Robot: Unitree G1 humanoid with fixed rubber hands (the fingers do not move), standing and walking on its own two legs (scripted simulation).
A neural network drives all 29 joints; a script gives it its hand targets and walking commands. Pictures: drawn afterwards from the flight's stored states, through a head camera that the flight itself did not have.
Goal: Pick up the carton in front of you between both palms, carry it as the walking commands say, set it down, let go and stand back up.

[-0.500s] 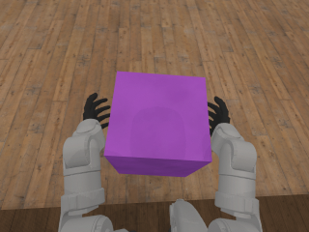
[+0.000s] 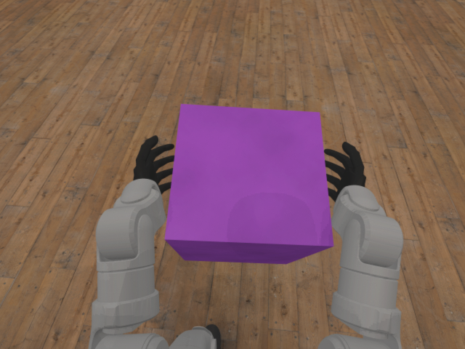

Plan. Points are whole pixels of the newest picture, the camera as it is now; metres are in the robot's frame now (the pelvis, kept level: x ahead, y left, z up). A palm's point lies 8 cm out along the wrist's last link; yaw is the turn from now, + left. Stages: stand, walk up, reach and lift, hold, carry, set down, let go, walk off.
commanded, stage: carry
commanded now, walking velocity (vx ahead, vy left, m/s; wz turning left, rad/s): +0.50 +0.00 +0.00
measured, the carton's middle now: (242, 197) +0.36 +0.02 +0.05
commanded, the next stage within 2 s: none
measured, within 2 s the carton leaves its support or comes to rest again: neither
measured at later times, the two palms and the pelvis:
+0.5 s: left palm (213, 113) +0.64 +0.11 +0.00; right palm (334, 122) +0.64 -0.20 +0.00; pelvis +0.31 -0.04 -0.05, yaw +0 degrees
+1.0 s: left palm (219, 37) +0.93 +0.12 +0.05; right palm (319, 45) +0.91 -0.18 +0.05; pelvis +0.65 -0.01 -0.04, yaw -3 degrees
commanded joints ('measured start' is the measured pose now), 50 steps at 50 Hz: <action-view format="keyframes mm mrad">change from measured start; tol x32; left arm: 1 -480 -661 -536 37 -114 20 -16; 50 -112 -759 -636 -382 -171 110 -68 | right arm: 1 -445 533 546 39 114 39 -2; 10 -735 856 635 151 213 -24 12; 50 -129 785 735 -330 254 121 51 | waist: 1 -154 -65 -317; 17 -137 117 -466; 22 -57 -407 -561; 50 -81 39 -360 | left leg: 1 442 8 37 -12 -24 39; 3 594 222 -317 41 116 119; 5 682 379 -680 -46 -462 318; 19 501 134 -50 193 219 65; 22 -107 -116 6 673 -711 -41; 24 -266 -56 -30 808 -704 -15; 37 -131 -25 87 128 -368 -65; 43 436 -117 248 -28 -299 4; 46 812 371 -551 -166 -154 232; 50 632 261 -210 -227 -209 112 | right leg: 1 -132 -115 40 241 329 -15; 5 -697 -75 123 730 -69 20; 16 -445 -75 34 44 311 9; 20 160 -65 38 -236 360 -24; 23 577 -459 746 -369 427 -216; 43 114 -205 7 -114 1170 4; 46 -486 -50 134 587 45 41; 50 -458 -176 125 362 171 44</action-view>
